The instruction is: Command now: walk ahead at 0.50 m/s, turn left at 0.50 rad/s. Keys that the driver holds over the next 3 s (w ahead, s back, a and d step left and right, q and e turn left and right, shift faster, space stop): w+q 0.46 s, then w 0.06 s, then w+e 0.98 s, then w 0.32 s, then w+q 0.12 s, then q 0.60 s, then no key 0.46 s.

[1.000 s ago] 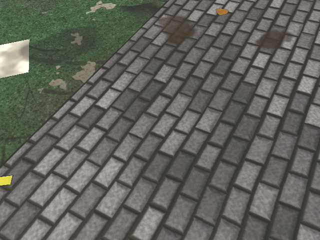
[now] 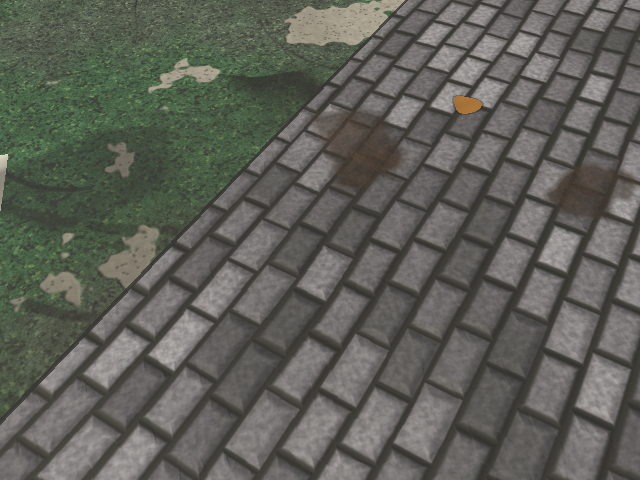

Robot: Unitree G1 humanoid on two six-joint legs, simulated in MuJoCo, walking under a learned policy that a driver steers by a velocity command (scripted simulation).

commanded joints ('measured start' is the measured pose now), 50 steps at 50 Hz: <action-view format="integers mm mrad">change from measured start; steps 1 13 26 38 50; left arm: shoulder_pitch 1 96 -126 -315 -8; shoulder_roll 78 192 80 85 147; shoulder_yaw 14 39 11 -2 42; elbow -39 8 -175 -232 -96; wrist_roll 0 6 30 3 -18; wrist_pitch -20 43 78 59 43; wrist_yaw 2 25 -24 -48 -20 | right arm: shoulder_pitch -37 -3 102 197 65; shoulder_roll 0 -63 -124 -117 -65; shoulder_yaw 5 -13 -28 2 31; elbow -73 -109 -56 20 -101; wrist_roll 0 -16 31 -3 -22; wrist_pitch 0 -19 -62 -79 -53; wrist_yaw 16 14 -30 -58 -26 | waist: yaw -16 -86 -4 -50 -38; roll -107 -125 -18 21 -65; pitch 30 -114 -19 36 -27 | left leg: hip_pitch -82 347 470 737 70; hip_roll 28 -171 40 116 -1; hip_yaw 0 170 -224 -44 -32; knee -79 -530 -885 -844 53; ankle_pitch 118 -51 384 751 -100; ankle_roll -14 148 210 101 -60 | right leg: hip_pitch -6 174 -536 -467 -100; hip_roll -266 -302 -151 -40 -175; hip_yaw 112 -84 170 103 494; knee -171 401 686 287 -89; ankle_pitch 252 893 29 94 261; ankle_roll -84 -29 120 -23 -220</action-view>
